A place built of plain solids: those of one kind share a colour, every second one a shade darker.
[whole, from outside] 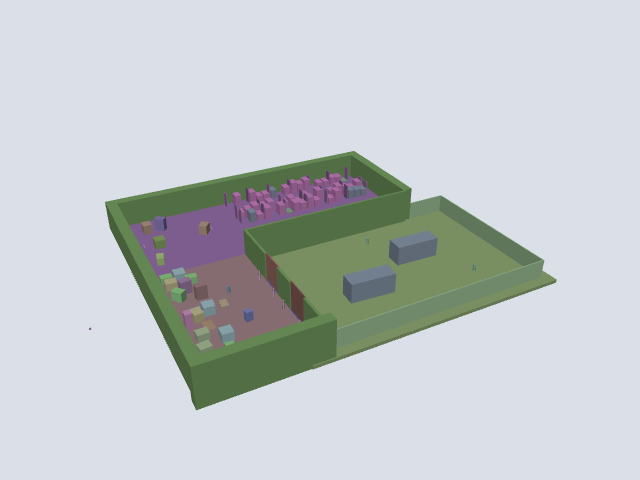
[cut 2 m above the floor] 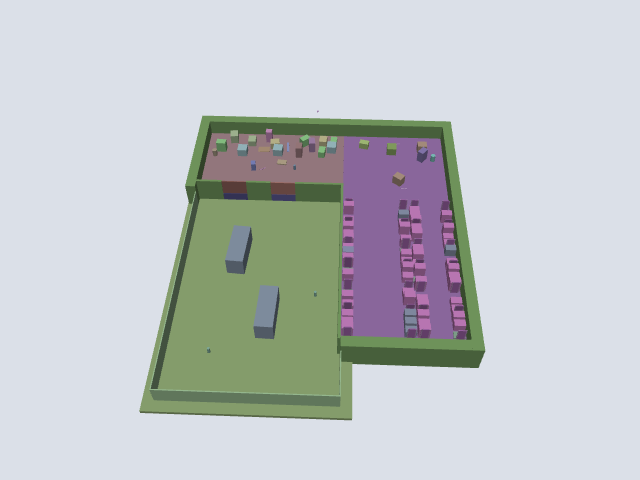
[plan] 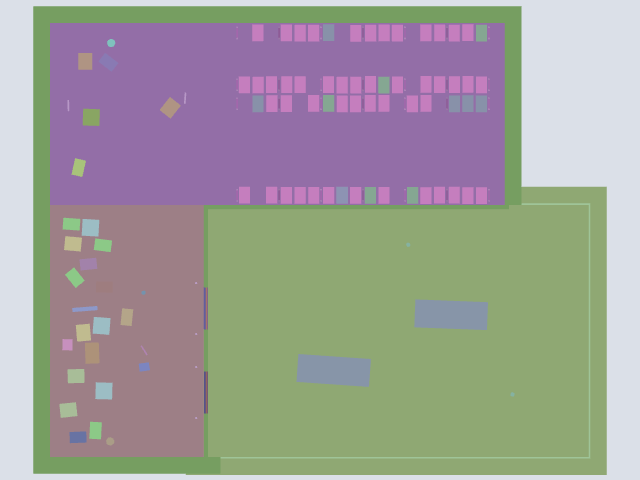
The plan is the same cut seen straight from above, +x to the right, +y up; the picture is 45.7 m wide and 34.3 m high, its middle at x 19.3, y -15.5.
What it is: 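Along the dock wall, past its shut doors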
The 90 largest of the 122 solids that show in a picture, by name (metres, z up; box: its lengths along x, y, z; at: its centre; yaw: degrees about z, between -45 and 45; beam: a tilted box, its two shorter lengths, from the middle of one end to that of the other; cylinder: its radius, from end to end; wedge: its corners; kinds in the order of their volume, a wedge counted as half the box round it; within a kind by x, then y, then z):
{
 "floor_long_concrete_1": {"box": [32.5, 13.0, 1.5], "at": [16.25, -6.5, -0.75]},
 "wall_brick_1": {"box": [1.2, 33.4, 3.6], "at": [-0.6, -15.5, 1.4]},
 "wall_brick_2": {"box": [13.4, 1.2, 4.7], "at": [5.5, -31.6, 0.85]},
 "wall_brick_3": {"box": [0.3, 3.4, 4.7], "at": [11.15, -29.6, 0.85]},
 "wall_brick_4": {"box": [0.3, 3.0, 4.7], "at": [11.15, -23.4, 0.85]},
 "wall_brick_5": {"box": [0.3, 5.9, 4.7], "at": [11.15, -15.95, 0.85]},
 "wall_brick_6": {"box": [34.9, 1.2, 3.6], "at": [16.25, 0.6, 1.4]},
 "wall_brick_7": {"box": [21.8, 0.3, 4.7], "at": [21.9, -13.15, 0.85]},
 "wall_brick_8": {"box": [1.2, 14.2, 4.7], "at": [33.1, -5.9, 0.85]},
 "floor_short_concrete_1": {"box": [11.0, 18.0, 1.5], "at": [5.5, -22.0, -0.75]},
 "yard_yard_asphalt_1": {"box": [30.1, 20.6, 0.4], "at": [24.75, -22.0, -1.3]},
 "load_cartons_1": {"box": [0.8, 1.2, 1.52], "at": [13.9, -12.29, 0.76]},
 "load_cartons_2": {"box": [0.8, 1.2, 0.95], "at": [13.9, -4.42, 0.47]},
 "load_cartons_3": {"box": [0.8, 1.2, 1.41], "at": [14.86, -0.71, 0.7]},
 "load_cartons_4": {"box": [0.8, 1.2, 1.15], "at": [14.87, -4.42, 0.58]},
 "load_cartons_5": {"box": [0.8, 1.2, 1.47], "at": [15.84, -4.39, 0.74]},
 "load_cartons_6": {"box": [0.8, 1.2, 1.06], "at": [15.85, -12.3, 0.53]},
 "load_cartons_7": {"box": [0.8, 1.2, 0.82], "at": [15.86, -5.75, 0.41]},
 "load_cartons_8": {"box": [0.8, 1.2, 1.32], "at": [16.9, -12.32, 0.66]},
 "load_cartons_9": {"box": [0.8, 1.2, 1.46], "at": [16.9, -5.76, 0.73]},
 "load_cartons_10": {"box": [0.8, 1.2, 1.48], "at": [16.9, -0.69, 0.74]},
 "load_cartons_11": {"box": [0.8, 1.2, 1.22], "at": [16.92, -4.41, 0.61]},
 "load_cartons_12": {"box": [0.8, 1.2, 0.9], "at": [17.87, -12.31, 0.45]},
 "load_cartons_13": {"box": [0.8, 1.2, 1.49], "at": [17.88, -4.4, 0.74]},
 "load_cartons_14": {"box": [0.8, 1.2, 0.74], "at": [17.88, -0.72, 0.37]},
 "load_cartons_15": {"box": [0.8, 1.2, 1.43], "at": [18.85, -12.31, 0.72]},
 "load_cartons_16": {"box": [0.8, 1.2, 1.38], "at": [18.85, -5.73, 0.69]},
 "load_cartons_17": {"box": [0.8, 1.2, 0.8], "at": [18.85, -0.72, 0.4]},
 "load_cartons_18": {"box": [0.8, 1.2, 0.87], "at": [19.91, -12.32, 0.43]},
 "load_cartons_19": {"box": [0.8, 1.2, 1.03], "at": [19.91, -4.4, 0.51]},
 "load_cartons_20": {"box": [0.8, 1.2, 1.31], "at": [20.89, -5.77, 0.65]},
 "load_cartons_21": {"box": [0.8, 1.2, 1.38], "at": [20.89, -4.43, 0.69]},
 "load_cartons_22": {"box": [0.8, 1.2, 1.03], "at": [21.84, -5.77, 0.52]},
 "load_cartons_23": {"box": [0.8, 1.2, 1.54], "at": [21.85, -12.32, 0.77]},
 "load_cartons_24": {"box": [0.8, 1.2, 1.09], "at": [21.85, -0.73, 0.54]},
 "load_cartons_25": {"box": [0.8, 1.2, 1.58], "at": [22.89, -5.74, 0.79]},
 "load_cartons_26": {"box": [0.8, 1.2, 1.38], "at": [22.91, -4.38, 0.69]},
 "load_cartons_27": {"box": [0.8, 1.2, 1.54], "at": [22.92, -0.72, 0.77]},
 "load_cartons_28": {"box": [0.8, 1.2, 1.26], "at": [23.87, -12.3, 0.63]},
 "load_cartons_29": {"box": [0.8, 1.2, 0.96], "at": [23.88, -5.73, 0.48]},
 "load_cartons_30": {"box": [0.8, 1.2, 1.22], "at": [23.88, -0.71, 0.61]},
 "load_cartons_31": {"box": [0.8, 1.2, 1.53], "at": [24.83, -0.71, 0.77]},
 "load_cartons_32": {"box": [0.8, 1.2, 1.57], "at": [24.84, -4.42, 0.79]},
 "load_cartons_33": {"box": [0.8, 1.2, 0.81], "at": [25.9, -5.78, 0.4]},
 "load_cartons_34": {"box": [0.8, 1.2, 1.41], "at": [26.87, -12.32, 0.71]},
 "load_cartons_35": {"box": [0.8, 1.2, 1.58], "at": [26.87, -5.74, 0.79]},
 "load_cartons_36": {"box": [0.8, 1.2, 1.04], "at": [26.87, -4.38, 0.52]},
 "load_cartons_37": {"box": [0.8, 1.2, 1.05], "at": [27.84, -12.29, 0.52]},
 "load_cartons_38": {"box": [0.8, 1.2, 1.53], "at": [27.85, -4.4, 0.76]},
 "load_cartons_39": {"box": [0.8, 1.2, 0.8], "at": [28.89, -12.29, 0.4]},
 "load_cartons_40": {"box": [0.8, 1.2, 1.11], "at": [28.9, -0.71, 0.55]},
 "load_cartons_41": {"box": [0.8, 1.2, 1.23], "at": [28.91, -4.4, 0.61]},
 "load_cartons_42": {"box": [0.8, 1.2, 0.8], "at": [29.87, -12.32, 0.4]},
 "load_cartons_43": {"box": [0.8, 1.2, 0.93], "at": [29.87, -4.38, 0.46]},
 "load_cartons_44": {"box": [0.8, 1.2, 0.97], "at": [29.87, -0.68, 0.48]},
 "load_cartons_45": {"box": [0.8, 1.2, 1.38], "at": [30.84, -12.32, 0.69]},
 "load_cartons_46": {"box": [0.8, 1.2, 1.5], "at": [30.84, -4.42, 0.75]},
 "van_yard_1": {"box": [5.2, 2.0, 2.33], "at": [20.28, -24.82, 0.06], "yaw": -4.0},
 "van_yard_2": {"box": [5.2, 2.0, 2.3], "at": [28.67, -20.84, 0.05], "yaw": -2.2},
 "fence_metal_1": {"box": [27.74, 0.12, 2.6], "at": [24.75, -31.06, -0.2]},
 "fence_metal_2": {"box": [6.12, 0.12, 2.6], "at": [35.56, -12.94, -0.2]},
 "fence_metal_3": {"box": [0.12, 18.24, 2.6], "at": [38.56, -22.0, -0.2]},
 "load_bales_1": {"box": [0.8, 1.2, 1.32], "at": [14.87, -5.77, 0.66]},
 "load_bales_2": {"box": [0.8, 1.2, 1.09], "at": [19.92, -0.68, 0.54]},
 "load_bales_3": {"box": [0.8, 1.2, 1.24], "at": [28.91, -5.77, 0.62]},
 "load_bales_4": {"box": [0.8, 1.2, 1.14], "at": [29.87, -5.76, 0.57]},
 "load_bales_5": {"box": [0.8, 1.2, 0.96], "at": [30.83, -5.77, 0.48]},
 "load_drums_short_1": {"box": [1.2, 1.2, 1.04], "at": [2.9, -14.62, 0.52], "yaw": -3.4},
 "load_drums_short_2": {"box": [1.2, 1.2, 1.04], "at": [3.69, -21.63, 0.52], "yaw": -4.3},
 "load_drums_short_3": {"box": [1.2, 1.2, 1.03], "at": [3.86, -26.28, 0.52], "yaw": -1.4},
 "load_sacks_short_1": {"box": [0.84, 1.22, 1.11], "at": [1.78, -18.19, 0.56], "yaw": 38.8},
 "load_sacks_short_2": {"box": [0.84, 1.22, 1.46], "at": [3.26, -29.11, 0.73], "yaw": -2.8},
 "load_sacks_short_3": {"box": [1.22, 0.84, 0.92], "at": [3.79, -15.88, 0.46], "yaw": -7.5},
 "ibc_knee_1": {"box": [1.0, 1.2, 1.16], "at": [2.52, -2.74, 0.58], "yaw": 0.5},
 "ibc_knee_2": {"box": [1.0, 1.2, 1.16], "at": [8.6, -6.05, 0.58], "yaw": -38.4},
 "floor_sill_concrete_1": {"box": [0.3, 3.0, 1.5], "at": [11.15, -26.4, -0.75]},
 "floor_sill_concrete_2": {"box": [0.3, 3.0, 1.5], "at": [11.15, -20.4, -0.75]},
 "load_crate_short_1": {"box": [1.2, 1.0, 1.2], "at": [1.32, -27.65, 0.6], "yaw": 6.1},
 "load_crate_short_2": {"box": [1.2, 1.0, 0.83], "at": [1.87, -25.23, 0.41], "yaw": 1.5},
 "shutter_metal_1": {"box": [0.12, 3.0, 3.3], "at": [11.2, -26.4, 1.65]},
 "shutter_metal_2": {"box": [0.12, 3.0, 3.3], "at": [11.2, -20.4, 1.65]},
 "stillage_short_1": {"box": [1.2, 1.0, 0.89], "at": [1.65, -15.77, 0.44], "yaw": -5.3},
 "stillage_short_2": {"box": [1.0, 1.2, 0.93], "at": [2.39, -22.12, 0.47], "yaw": 4.9},
 "load_bales_short_1": {"box": [1.2, 0.8, 1.61], "at": [3.9, -18.86, 0.8], "yaw": -0.7},
 "load_drums_knee_1": {"box": [1.2, 1.2, 1.04], "at": [2.96, -6.73, 0.52], "yaw": -1.9},
 "load_sacks_1": {"box": [0.84, 1.22, 1.45], "at": [20.89, -12.3, 0.73]},
 "load_bales_knee_1": {"box": [1.2, 0.8, 1.54], "at": [4.18, -2.8, 0.77], "yaw": -37.7},
 "pallets_short_1": {"box": [1.2, 0.8, 1.51], "at": [2.75, -17.22, 0.75], "yaw": 5.8},
 "cage_short_1": {"box": [0.72, 0.8, 1.73], "at": [1.26, -22.99, 0.86], "yaw": -1.3},
 "pallets_knee_1": {"box": [0.8, 1.2, 0.87], "at": [2.06, -10.33, 0.44], "yaw": -12.6}
}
